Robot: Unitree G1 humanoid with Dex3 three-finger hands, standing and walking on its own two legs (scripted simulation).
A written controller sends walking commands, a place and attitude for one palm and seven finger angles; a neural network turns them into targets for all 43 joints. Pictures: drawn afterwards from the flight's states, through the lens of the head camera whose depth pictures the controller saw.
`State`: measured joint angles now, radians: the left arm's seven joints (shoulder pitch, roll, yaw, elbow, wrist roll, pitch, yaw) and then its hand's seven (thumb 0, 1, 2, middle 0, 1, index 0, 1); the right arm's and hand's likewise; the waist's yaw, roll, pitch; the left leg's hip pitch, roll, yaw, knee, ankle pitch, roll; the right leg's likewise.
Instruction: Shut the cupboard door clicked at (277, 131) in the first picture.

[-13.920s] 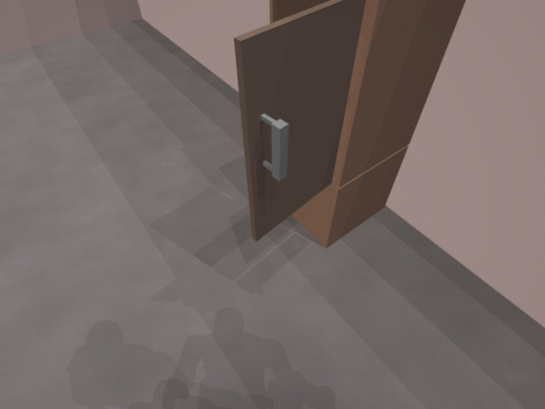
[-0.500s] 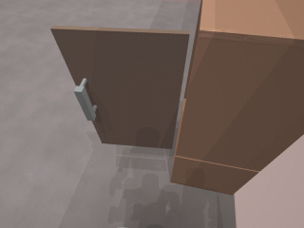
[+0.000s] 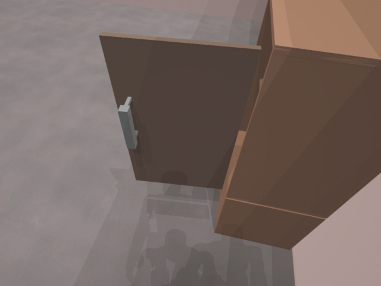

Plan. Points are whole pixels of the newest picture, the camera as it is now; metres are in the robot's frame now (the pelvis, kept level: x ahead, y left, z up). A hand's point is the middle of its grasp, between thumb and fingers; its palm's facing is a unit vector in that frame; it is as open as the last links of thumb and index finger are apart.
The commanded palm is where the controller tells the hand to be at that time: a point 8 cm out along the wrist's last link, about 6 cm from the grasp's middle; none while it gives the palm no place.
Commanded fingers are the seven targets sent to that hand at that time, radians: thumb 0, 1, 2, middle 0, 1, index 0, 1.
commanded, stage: come to a stop and stand still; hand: left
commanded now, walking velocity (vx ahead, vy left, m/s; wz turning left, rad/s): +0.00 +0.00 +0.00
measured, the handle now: (130, 123) +0.52 +0.22 +0.01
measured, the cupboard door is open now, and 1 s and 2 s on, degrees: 96 96 96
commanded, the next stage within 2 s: look again from close up in 0.06 s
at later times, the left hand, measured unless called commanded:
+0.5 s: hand out of the picture +0.02 +0.19 -0.17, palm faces +0.01 -0.97 -0.24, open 7.3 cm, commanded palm none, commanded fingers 0.00 0.90 0.90 -0.20 -0.30 -0.20 -0.30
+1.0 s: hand out of the picture -0.04 +0.16 -0.19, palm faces +0.07 -0.99 -0.15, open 7.4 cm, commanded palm none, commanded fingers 0.00 0.90 0.90 -0.20 -0.30 -0.20 -0.30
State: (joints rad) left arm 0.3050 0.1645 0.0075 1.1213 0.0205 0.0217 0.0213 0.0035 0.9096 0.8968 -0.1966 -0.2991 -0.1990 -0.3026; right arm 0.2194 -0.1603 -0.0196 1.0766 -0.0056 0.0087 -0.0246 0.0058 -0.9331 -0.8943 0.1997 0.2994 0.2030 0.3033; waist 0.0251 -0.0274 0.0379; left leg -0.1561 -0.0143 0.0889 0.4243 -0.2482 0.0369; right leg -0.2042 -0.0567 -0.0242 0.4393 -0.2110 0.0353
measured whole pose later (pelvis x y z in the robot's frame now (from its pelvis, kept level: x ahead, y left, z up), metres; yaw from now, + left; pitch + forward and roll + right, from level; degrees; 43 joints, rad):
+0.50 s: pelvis -0.01 +0.00 -0.01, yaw +0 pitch -3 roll +0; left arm 0.28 0.16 -0.02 1.08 0.02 -0.01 0.04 0.00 0.91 0.90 -0.20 -0.30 -0.20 -0.30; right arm 0.33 -0.16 0.01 1.06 -0.01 -0.01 -0.01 0.02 -0.92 -0.89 0.20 0.30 0.20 0.30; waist -0.02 0.03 0.00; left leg -0.17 -0.02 0.09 0.49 -0.28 0.04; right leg -0.22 -0.07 -0.03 0.51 -0.25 0.04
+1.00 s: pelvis +0.00 +0.00 -0.01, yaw +1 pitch -2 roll -1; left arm 0.40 0.14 0.01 1.09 0.02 0.01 0.02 0.00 0.91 0.90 -0.20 -0.30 -0.20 -0.30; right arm 0.37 -0.16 0.00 1.10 -0.02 0.01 0.00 0.01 -0.91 -0.89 0.20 0.30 0.20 0.30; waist 0.01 -0.02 -0.01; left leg -0.21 0.00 0.07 0.57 -0.32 0.04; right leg -0.23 -0.05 -0.04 0.55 -0.29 0.01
